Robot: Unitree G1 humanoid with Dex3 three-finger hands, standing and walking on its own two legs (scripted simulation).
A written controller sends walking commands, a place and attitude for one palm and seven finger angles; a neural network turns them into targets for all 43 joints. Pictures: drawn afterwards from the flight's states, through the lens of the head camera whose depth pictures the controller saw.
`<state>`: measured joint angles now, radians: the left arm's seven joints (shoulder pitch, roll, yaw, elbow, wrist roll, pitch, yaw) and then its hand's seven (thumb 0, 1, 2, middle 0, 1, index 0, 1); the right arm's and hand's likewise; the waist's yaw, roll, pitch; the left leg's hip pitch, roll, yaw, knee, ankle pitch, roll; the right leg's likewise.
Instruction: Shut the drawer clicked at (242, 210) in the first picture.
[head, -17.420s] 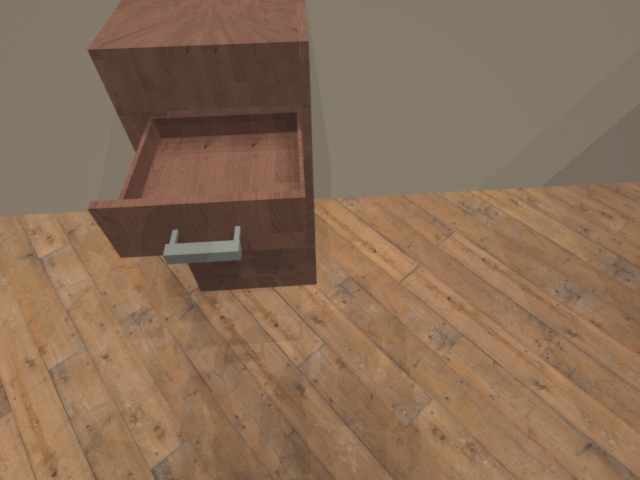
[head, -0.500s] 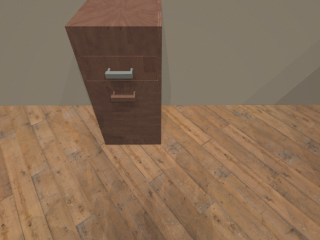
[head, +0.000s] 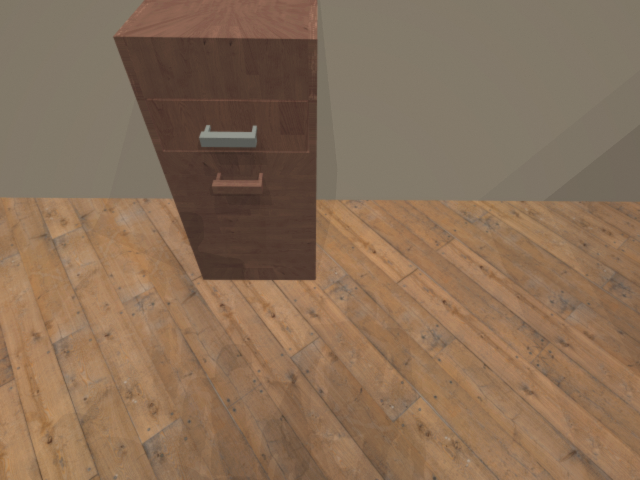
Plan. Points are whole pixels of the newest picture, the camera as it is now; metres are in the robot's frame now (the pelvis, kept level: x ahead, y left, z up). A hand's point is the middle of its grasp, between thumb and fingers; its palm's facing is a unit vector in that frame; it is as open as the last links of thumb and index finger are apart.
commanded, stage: look to check the result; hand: left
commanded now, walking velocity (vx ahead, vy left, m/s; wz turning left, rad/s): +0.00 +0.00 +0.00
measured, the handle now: (230, 134) +0.89 +0.27 -0.09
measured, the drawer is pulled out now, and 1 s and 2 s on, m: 0.00 0.00 0.00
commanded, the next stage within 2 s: stand and wait in 0.30 s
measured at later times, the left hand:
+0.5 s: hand out of the picture +0.00 +0.18 -0.17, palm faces +0.03 -0.98 -0.20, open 7.4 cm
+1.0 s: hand out of the picture +0.01 +0.19 -0.17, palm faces +0.02 -0.97 -0.22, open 7.4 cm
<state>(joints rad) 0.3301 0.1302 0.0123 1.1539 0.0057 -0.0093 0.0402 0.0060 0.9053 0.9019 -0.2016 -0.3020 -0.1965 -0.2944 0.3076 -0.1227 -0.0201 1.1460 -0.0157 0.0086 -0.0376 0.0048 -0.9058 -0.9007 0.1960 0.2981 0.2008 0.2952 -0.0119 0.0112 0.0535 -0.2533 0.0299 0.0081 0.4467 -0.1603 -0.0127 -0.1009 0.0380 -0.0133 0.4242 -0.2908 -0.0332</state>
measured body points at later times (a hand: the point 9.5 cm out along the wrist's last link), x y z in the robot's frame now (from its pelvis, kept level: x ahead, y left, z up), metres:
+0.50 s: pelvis +0.01 +0.00 +0.00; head +0.02 +0.00 +0.45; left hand +0.00 +0.23 -0.16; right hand +0.01 -0.22 -0.16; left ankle +0.05 +0.13 -0.74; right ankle -0.04 -0.10 -0.74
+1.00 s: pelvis +0.01 +0.00 +0.00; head +0.02 +0.00 +0.45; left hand +0.02 +0.24 -0.15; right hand +0.02 -0.23 -0.16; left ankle +0.05 +0.13 -0.74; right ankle -0.04 -0.10 -0.74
